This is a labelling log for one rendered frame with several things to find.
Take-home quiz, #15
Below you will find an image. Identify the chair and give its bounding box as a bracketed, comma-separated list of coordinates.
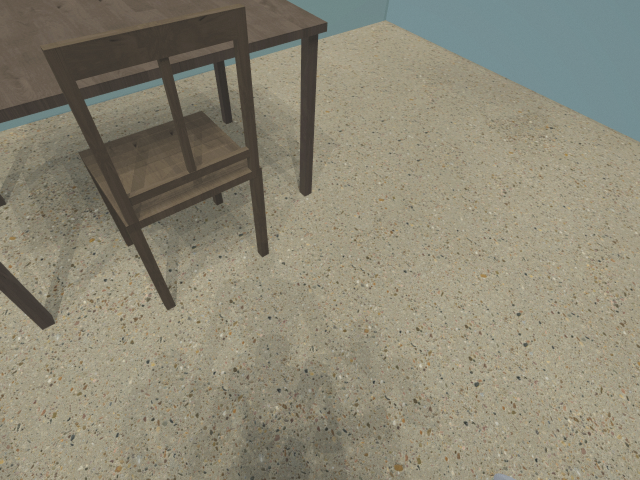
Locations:
[40, 3, 269, 310]

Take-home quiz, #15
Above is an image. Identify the table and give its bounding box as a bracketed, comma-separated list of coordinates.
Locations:
[0, 0, 328, 330]

